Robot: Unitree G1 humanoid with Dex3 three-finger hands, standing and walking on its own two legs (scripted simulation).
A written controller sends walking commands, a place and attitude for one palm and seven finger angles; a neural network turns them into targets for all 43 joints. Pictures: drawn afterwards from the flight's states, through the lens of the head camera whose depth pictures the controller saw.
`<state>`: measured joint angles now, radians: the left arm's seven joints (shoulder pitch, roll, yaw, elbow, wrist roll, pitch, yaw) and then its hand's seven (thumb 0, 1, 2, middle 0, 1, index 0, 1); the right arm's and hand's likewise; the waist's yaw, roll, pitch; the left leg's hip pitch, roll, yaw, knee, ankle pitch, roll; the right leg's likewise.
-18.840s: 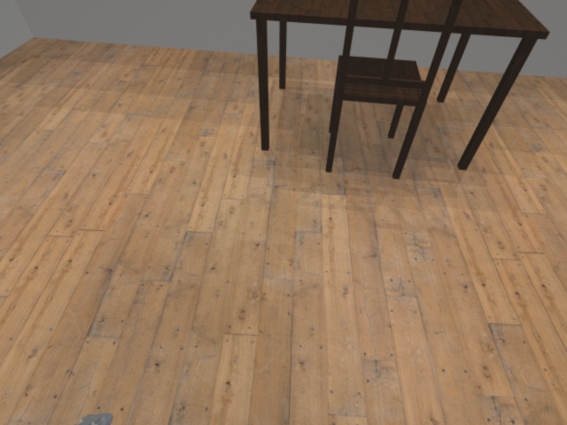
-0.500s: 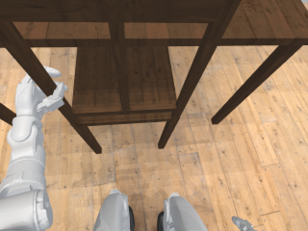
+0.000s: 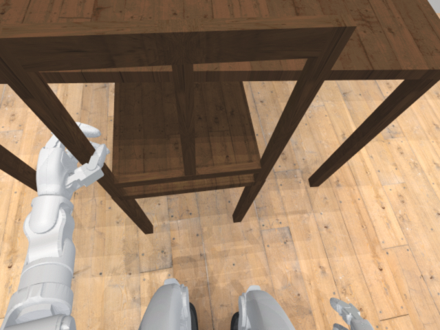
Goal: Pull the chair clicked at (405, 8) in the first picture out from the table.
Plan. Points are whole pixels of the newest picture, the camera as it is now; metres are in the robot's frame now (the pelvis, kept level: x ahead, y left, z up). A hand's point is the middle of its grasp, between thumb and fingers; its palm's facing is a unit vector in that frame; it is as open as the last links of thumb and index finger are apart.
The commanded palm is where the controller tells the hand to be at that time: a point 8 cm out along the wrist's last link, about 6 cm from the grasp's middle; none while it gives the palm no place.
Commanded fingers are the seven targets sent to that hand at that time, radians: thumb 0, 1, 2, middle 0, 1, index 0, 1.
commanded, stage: step backward, pulling the chair out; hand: left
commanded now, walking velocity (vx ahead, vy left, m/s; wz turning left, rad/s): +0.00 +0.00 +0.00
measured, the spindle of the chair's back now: (187, 133) +0.44 +0.06 +0.04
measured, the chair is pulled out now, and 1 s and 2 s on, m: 0.02 0.09 0.16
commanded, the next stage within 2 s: none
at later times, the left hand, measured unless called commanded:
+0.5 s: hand (102, 171) +0.38 +0.20 +0.02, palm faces +0.19 -0.97 -0.14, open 5.7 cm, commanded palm +0.35 +0.24 +0.02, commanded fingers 0.00 0.90 0.90 -0.50 -1.45 -0.50 -1.45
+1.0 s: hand (123, 223) +0.29 +0.15 +0.02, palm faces +0.11 -0.98 -0.15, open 5.6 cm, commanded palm +0.28 +0.20 +0.03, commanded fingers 0.00 0.90 0.90 -0.50 -1.45 -0.50 -1.45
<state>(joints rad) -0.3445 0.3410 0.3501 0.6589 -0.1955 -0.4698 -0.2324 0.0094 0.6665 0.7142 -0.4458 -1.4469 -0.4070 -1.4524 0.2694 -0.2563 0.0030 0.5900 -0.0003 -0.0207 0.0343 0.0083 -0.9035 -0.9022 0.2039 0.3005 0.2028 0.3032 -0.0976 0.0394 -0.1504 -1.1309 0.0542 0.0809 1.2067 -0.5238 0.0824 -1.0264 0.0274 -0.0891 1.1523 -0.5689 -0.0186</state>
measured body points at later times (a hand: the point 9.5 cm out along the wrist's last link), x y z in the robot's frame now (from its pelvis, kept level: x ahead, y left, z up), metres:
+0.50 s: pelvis +0.00 +0.00 +0.09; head +0.11 +0.02 +0.52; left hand +0.36 +0.25 +0.03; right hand +0.07 -0.27 -0.04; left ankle +0.02 +0.07 -0.64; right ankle -0.02 -0.12 -0.64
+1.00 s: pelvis -0.07 -0.01 +0.09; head +0.01 +0.00 +0.53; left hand +0.28 +0.20 +0.04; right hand +0.04 -0.29 -0.03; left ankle +0.02 +0.07 -0.64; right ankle -0.02 -0.12 -0.63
